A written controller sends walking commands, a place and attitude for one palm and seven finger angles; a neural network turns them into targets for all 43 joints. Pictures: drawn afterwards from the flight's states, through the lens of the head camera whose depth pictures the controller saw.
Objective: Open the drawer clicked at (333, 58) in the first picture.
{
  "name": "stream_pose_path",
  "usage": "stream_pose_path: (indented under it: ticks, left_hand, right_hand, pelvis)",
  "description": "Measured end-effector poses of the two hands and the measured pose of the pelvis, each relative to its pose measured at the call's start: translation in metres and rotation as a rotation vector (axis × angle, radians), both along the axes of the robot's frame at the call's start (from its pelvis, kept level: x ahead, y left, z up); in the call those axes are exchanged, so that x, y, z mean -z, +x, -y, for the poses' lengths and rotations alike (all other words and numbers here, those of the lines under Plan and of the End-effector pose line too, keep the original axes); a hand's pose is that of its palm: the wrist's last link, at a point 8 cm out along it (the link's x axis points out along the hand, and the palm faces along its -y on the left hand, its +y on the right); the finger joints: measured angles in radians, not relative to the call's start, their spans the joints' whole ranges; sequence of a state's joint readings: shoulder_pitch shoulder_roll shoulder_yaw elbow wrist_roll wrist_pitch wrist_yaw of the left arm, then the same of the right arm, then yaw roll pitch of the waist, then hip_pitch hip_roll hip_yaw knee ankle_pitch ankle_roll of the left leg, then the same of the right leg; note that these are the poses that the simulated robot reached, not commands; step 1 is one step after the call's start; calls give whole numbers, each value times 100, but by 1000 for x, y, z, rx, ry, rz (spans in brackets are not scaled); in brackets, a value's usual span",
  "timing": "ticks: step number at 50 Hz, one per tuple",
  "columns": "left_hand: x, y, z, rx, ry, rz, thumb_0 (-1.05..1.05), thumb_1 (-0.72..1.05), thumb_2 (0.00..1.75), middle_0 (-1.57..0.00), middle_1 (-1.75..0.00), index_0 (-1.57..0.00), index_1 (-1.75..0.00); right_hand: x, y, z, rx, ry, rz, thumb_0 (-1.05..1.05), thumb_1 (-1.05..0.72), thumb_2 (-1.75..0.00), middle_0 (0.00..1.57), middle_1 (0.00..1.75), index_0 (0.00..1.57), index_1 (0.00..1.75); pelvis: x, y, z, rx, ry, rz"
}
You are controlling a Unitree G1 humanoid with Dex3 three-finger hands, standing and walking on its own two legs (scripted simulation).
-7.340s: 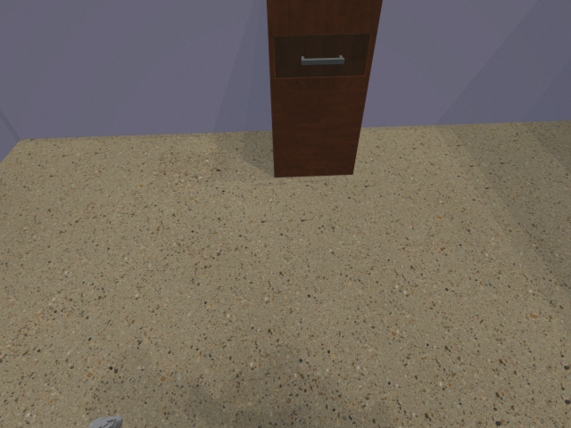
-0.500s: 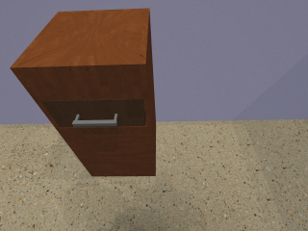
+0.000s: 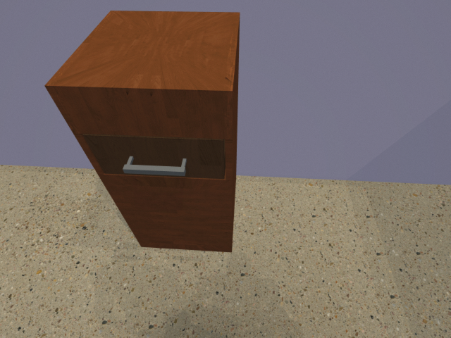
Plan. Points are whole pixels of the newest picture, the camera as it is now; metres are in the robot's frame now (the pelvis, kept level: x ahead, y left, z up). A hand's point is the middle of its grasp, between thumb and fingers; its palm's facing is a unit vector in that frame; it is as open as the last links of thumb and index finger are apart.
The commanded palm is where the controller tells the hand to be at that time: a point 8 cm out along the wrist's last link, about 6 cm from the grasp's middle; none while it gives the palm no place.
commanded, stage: come to a stop and stand still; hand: left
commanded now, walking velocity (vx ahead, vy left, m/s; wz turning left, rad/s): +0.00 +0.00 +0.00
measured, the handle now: (156, 165) +0.56 +0.26 -0.12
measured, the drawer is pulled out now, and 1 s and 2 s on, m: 0.00 0.00 0.00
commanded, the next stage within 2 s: look again from close up in 0.72 s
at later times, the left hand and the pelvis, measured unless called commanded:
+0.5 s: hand out of the picture +0.02 +0.18 -0.18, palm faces +0.02 -0.99 -0.17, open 7.3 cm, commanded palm none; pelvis +0.03 +0.02 +0.00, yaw -1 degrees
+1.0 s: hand out of the picture +0.04 +0.20 -0.18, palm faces +0.00 -0.98 -0.21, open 7.3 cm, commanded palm none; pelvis +0.03 +0.03 -0.01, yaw -1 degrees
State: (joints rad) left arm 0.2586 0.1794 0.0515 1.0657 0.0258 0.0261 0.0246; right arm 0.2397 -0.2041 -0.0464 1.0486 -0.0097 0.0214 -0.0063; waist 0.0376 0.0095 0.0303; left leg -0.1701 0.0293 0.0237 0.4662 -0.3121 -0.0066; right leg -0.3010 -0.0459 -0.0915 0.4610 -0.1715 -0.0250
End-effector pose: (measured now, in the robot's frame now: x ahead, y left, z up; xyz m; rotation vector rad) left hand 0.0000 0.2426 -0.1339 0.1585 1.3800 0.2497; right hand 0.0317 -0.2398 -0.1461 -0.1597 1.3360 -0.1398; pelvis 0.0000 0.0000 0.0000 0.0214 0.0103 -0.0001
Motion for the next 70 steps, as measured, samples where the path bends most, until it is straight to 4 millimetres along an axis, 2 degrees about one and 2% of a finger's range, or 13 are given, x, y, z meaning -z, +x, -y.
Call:
stream_pose_path:
  ticks: [5,12,20,26,37,44,49,55,61,70]
  left_hand:
    - [13,-13,-12,-6,-34,-36,0,90,89,-20,-30,-20,-30]
    - [12,-13,-2,10,-70,-57,0,91,90,-20,-30,-20,-30]
    - [14,2,11,37,-102,-74,0,91,89,-20,-30,-20,-30]
    - [15,17,8,47,-89,-63,1,92,89,-20,-30,-20,-30]
    - [12,38,2,55,-61,-33,1,92,89,-20,-30,-20,-30]
    - [14,38,1,68,-48,-15,1,92,89,-20,-30,-20,-30]
    - [15,34,-6,79,-51,-18,1,91,89,-20,-30,-20,-30]
    - [13,39,-12,74,-42,14,0,91,89,-20,-30,-20,-30]
    - [11,42,-10,84,-42,21,0,91,89,-20,-30,-20,-30]
    - [10,37,-1,77,-48,-14,1,91,89,-20,-30,-20,-30]
  right_hand:
    - [-4,-8,-26,-5,-1,-2,0,-91,-90,20,30,20,29]
    - [0,-14,-38,10,10,-40,1,-93,-90,20,30,20,30]
    - [0,-23,-47,43,23,-79,0,-92,-90,20,30,20,30]
    - [0,-29,-53,62,31,-108,0,-91,-90,20,30,20,30]
    - [3,-26,-58,73,45,-119,0,-91,-90,20,30,20,30]
    - [6,-17,-53,69,42,-94,0,-91,-90,20,30,20,30]
    - [9,-6,-51,47,29,-32,0,-92,-90,20,30,20,29]
    - [11,0,-54,29,31,0,1,-92,-90,20,30,20,29]
    - [11,-6,-54,27,42,-11,1,-92,-90,20,30,20,29]
    - [11,-23,-52,35,55,-82,0,-91,-90,20,30,20,30]
  pelvis:
    - [2,0,-12,2,-3,8]
    - [0,10,-20,9,-13,18]
    - [-1,21,-21,16,-23,10]
    - [-1,31,-21,17,-27,12]
    - [0,39,-20,17,-29,16]
    - [4,36,-21,17,-40,6]
    - [7,34,-28,14,-32,12]
    - [8,35,-31,16,-25,34]
    - [6,33,-29,23,-20,36]
    - [5,35,-22,23,-16,26]
